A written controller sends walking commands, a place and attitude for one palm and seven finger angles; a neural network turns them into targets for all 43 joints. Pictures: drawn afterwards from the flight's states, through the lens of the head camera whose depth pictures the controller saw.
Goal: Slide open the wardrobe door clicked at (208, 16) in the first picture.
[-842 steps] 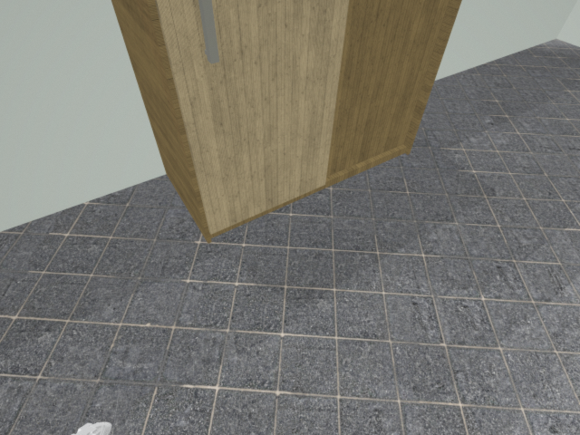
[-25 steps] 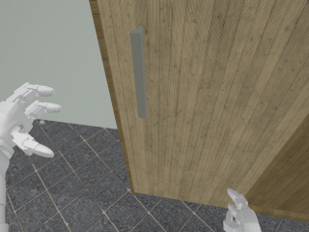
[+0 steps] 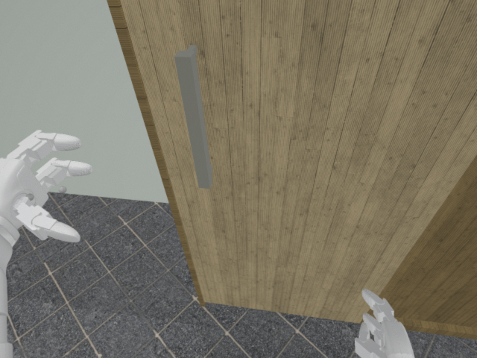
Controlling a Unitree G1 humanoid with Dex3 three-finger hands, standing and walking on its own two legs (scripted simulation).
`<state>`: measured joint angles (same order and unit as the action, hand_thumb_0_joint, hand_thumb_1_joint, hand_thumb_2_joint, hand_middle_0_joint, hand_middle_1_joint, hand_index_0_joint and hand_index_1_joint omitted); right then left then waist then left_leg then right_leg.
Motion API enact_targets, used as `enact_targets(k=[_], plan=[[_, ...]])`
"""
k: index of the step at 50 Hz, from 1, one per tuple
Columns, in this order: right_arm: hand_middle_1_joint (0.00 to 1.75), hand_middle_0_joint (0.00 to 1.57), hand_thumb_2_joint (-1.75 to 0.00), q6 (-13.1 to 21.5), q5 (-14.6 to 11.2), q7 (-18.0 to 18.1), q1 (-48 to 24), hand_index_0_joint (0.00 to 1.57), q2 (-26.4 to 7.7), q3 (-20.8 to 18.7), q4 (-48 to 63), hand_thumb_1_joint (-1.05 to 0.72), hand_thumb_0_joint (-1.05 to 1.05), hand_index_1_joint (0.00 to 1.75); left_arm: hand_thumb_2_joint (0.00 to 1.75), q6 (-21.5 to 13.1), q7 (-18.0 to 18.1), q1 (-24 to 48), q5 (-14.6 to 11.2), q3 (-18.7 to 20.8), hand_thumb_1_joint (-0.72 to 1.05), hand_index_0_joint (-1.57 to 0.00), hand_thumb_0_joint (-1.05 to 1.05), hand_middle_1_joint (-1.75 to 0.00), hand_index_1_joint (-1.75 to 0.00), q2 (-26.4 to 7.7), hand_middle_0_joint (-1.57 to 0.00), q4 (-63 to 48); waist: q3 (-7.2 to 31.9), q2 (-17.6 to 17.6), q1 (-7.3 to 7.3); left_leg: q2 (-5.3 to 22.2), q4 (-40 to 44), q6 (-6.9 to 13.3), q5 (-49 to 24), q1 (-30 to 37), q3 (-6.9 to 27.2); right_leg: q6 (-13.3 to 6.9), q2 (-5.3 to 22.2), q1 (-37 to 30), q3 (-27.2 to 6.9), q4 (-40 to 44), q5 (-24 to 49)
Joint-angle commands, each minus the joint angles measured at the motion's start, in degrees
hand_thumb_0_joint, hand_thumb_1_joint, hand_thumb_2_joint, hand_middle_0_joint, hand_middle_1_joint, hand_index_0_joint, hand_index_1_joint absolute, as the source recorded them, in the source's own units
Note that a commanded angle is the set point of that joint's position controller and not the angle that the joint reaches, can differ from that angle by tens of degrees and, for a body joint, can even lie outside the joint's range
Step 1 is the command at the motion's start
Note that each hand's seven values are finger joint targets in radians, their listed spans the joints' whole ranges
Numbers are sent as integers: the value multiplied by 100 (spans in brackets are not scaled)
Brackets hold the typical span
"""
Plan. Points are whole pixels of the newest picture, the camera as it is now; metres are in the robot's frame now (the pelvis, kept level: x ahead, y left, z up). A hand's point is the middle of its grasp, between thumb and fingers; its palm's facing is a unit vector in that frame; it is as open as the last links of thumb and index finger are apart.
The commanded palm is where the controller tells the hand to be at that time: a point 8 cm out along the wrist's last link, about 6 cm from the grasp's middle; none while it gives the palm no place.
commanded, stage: raise the hand with hooked fingers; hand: left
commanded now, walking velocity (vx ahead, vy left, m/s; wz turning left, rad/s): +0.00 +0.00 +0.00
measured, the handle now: (199, 124) +0.48 +0.12 +0.18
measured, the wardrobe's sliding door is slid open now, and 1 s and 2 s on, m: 0.00 0.00 0.00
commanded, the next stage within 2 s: move the hooked fingers beside the handle in 0.02 s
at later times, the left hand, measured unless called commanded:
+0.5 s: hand (90, 176) +0.31 +0.25 +0.19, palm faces +0.03 -1.00 -0.09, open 14.0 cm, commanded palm +0.28 +0.29 +0.20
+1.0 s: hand (113, 160) +0.36 +0.24 +0.18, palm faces +0.00 -1.00 -0.04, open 14.0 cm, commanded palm +0.33 +0.29 +0.19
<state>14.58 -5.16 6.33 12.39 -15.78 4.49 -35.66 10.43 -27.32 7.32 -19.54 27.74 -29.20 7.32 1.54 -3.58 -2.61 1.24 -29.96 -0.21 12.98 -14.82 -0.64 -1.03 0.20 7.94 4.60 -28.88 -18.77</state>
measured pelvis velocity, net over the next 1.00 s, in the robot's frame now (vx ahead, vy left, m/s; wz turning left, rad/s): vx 0.01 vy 0.00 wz -0.01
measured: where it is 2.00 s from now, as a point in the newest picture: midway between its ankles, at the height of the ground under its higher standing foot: outside the picture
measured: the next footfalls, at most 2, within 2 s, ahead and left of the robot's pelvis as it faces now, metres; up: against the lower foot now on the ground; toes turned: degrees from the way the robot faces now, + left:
none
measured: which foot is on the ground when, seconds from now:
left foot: down 0.00-1.00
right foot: down 0.00-1.00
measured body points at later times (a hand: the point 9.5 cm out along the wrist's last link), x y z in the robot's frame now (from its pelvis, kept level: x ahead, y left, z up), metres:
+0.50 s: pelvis +0.01 +0.00 +0.00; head -0.02 -0.03 +0.45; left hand +0.30 +0.31 +0.20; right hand +0.20 -0.23 -0.07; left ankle +0.04 +0.12 -0.73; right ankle -0.03 -0.10 -0.73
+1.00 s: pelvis +0.01 +0.00 +0.00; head -0.01 -0.01 +0.45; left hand +0.35 +0.30 +0.19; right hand +0.16 -0.25 -0.08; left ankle +0.04 +0.12 -0.73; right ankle -0.03 -0.10 -0.73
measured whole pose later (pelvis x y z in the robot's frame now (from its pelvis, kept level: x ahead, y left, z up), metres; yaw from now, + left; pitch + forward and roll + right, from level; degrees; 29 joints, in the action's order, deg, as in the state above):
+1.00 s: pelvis +0.01 +0.00 +0.00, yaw -1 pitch -1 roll +0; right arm 10.2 -5.3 6.5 14.0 -15.9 3.5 -36.6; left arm 9.7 -21.5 21.2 -15.8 21.6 -26.5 21.3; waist 2.1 -2.6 -0.1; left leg 1.1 -30.1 0.0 13.5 -16.1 -1.5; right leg -0.8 0.4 9.8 3.7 -29.5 -19.2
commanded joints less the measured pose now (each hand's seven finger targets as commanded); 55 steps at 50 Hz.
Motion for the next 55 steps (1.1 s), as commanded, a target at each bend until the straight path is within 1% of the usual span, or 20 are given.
enact_targets(k=[1, 6, 10, 14, 19, 25, 28, 30, 33, 35, 36, 38, 39, 41, 42, 44, 46, 48, 52, 55], plan=[[30, 20, -90, 340, -45, 52, -789, 20, -625, -277, 1022, -90, 0, 30, 30, -344, -39, 1697, -192, 603, -50, -30, 0, -120, -120, -1713, -30, -1285, 1030, -175, 2, -166, 183, 274, -944, 1166, 209, 83, 1, 670, -193, 488, 1744], [30, 20, -90, 306, -47, 40, -778, 20, -630, -290, 999, -90, 0, 30, 30, -313, -46, 1547, -231, 680, -50, -30, 0, -120, -120, -1714, -30, -1028, 980, 118, -7, -158, 149, 281, -975, 1083, 201, 121, 10, 698, -189, 470, 1869], [30, 20, -90, 299, -61, 46, -807, 20, -596, -280, 1013, -90, 0, 30, 30, -327, 8, 1856, -190, 262, -50, -30, 0, -120, -120, -1369, -30, -1298, 1039, -56, 66, -168, 136, 285, -1011, 1214, 198, 96, 6, 765, -171, 441, 1869], [30, 20, -90, 275, -47, 70, -814, 20, -594, -276, 969, -90, 0, 30, 30, -347, 150, 2107, -110, 181, -50, -30, 0, -120, -120, -1366, -30, -1407, 1012, -120, 80, -163, 172, 283, -975, 1237, 224, 68, 15, 773, -167, 457, 1769], [30, 20, -90, 215, -28, 77, -823, 20, -605, -281, 939, -90, 0, 30, 30, -301, 336, 2090, -46, 381, -50, -30, 0, -120, -120, -1512, -30, -1144, 1062, 64, 8, -156, 193, 282, -1012, 1137, 229, 67, 48, 657, -175, 455, 1819], [30, 20, -90, 152, -45, 91, -828, 20, -574, -279, 959, -90, 0, 30, 30, -312, 399, 2594, 56, -43, -50, -30, 0, -120, -120, -1198, -30, -1043, 1128, -162, 101, -141, 212, 275, -1002, 1280, 212, 42, 45, 716, -168, 438, 1750], [30, 20, -90, 114, -34, 77, -770, 20, -604, -290, 921, -90, 0, 30, 30, -286, 440, 2385, 55, 107, -50, -30, 0, -120, -120, -1337, -30, -753, 1088, 92, 46, -128, 190, 279, -984, 1161, 205, 52, 41, 654, -202, 478, 1775], [30, 20, -90, 61, -51, 90, -764, 20, -627, -296, 890, -90, 0, 30, 30, -244, 470, 2660, 78, 64, -50, -30, 0, -120, -120, -1331, -30, -475, 892, 147, 113, -119, 225, 273, -822, 1046, 193, 73, 44, 803, -201, 503, 1617], [30, 20, -90, 15, -38, 99, -708, 20, -659, -310, 859, -90, 0, 30, 30, -266, 526, 2997, 139, 25, -50, -30, 0, -120, -120, -1410, -30, -303, 972, 236, 129, -112, 220, 288, -775, 1038, 201, 68, 55, 780, -237, 536, 1508], [30, 20, -90, 1, -46, 104, -736, 20, -630, -305, 903, -90, 0, 30, 30, -334, 535, 3330, 185, -122, -50, -30, 0, -120, -120, -1311, -30, -467, 1195, -133, 181, -136, 205, 284, -874, 1188, 180, 43, 65, 749, -239, 478, 1602], [30, 20, -90, 8, -36, 103, -707, 20, -621, -311, 903, -90, 0, 30, 30, -387, 548, 3420, 179, -110, -50, -30, 0, -120, -120, -1311, -30, -505, 1319, -134, 193, -132, 178, 291, -986, 1280, 194, 35, 60, 701, -240, 457, 1730], [30, 20, -90, -20, -18, 87, -624, 20, -656, -329, 862, -90, 0, 30, 30, -423, 557, 3126, 184, 70, -50, -30, 0, -120, -120, -1475, -30, -232, 1312, 147, 134, -110, 158, 295, -1056, 1168, 181, 48, 49, 601, -251, 467, 1853], [30, 20, -90, -24, -29, 87, -648, 20, -650, -325, 864, -90, 0, 30, 30, -446, 534, 3309, 167, -74, -50, -30, 0, -120, -120, -1321, -30, -221, 1275, 24, 182, -126, 169, 295, -1030, 1143, 166, 49, 67, 627, -251, 447, 1874], [30, 20, -90, -35, -28, 83, -603, 20, -672, -354, 849, -90, 0, 30, 30, -475, 527, 3253, 179, 52, -50, -30, 0, -120, -120, -1425, -30, -41, 1279, 83, 161, -112, 169, 290, -1042, 1138, 165, 44, 53, 642, -241, 427, 1875], [30, 20, -90, -31, -21, 77, -613, 20, -656, -349, 893, -90, 0, 30, 30, -478, 518, 3271, 181, -60, -50, -30, 0, -120, -120, -1294, -30, -132, 1352, -110, 151, -121, 169, 286, -1105, 1195, 173, 24, 63, 645, -227, 389, 1907], [30, 20, -90, -79, -37, 63, -553, 20, -678, -356, 851, -90, 0, 30, 30, -404, 524, 3162, 197, -76, -50, -30, 0, -120, -120, -1293, -30, 195, 1149, 150, 182, -105, 173, 295, -1009, 1023, 142, 53, 55, 699, -248, 444, 1891], [30, 20, -90, -108, -49, 78, -528, 20, -695, -373, 850, -90, 0, 30, 30, -406, 542, 3490, 217, -198, -50, -30, 0, -120, -120, -1231, -30, 182, 1112, 55, 245, -98, 181, 284, -958, 1051, 165, 41, 41, 804, -226, 439, 1749], [30, 20, -90, -127, -34, 76, -461, 20, -712, -388, 834, -90, 0, 30, 30, -445, 588, 3649, 247, -222, -50, -30, 0, -120, -120, -1289, -30, 163, 1195, 140, 250, -82, 154, 299, -980, 1096, 174, 34, 38, 773, -241, 451, 1735], [30, 20, -90, -121, -12, 76, -467, 20, -664, -379, 861, -90, 0, 30, 30, -571, 691, 3899, 273, -262, -50, -30, 0, -120, -120, -1181, -30, -11, 1437, -196, 257, -94, 172, 283, -1038, 1276, 198, -1, 27, 758, -222, 414, 1701], [30, 20, -90, -153, -21, 75, -405, 20, -689, -380, 777, -90, 0, 30, 30, -567, 752, 4067, 295, -493, -50, -30, 0, -120, -120, -976, -30, 258, 1204, 54, 320, -62, 226, 280, -935, 1185, 254, -7, 6, 851, -185, 428, 1589]])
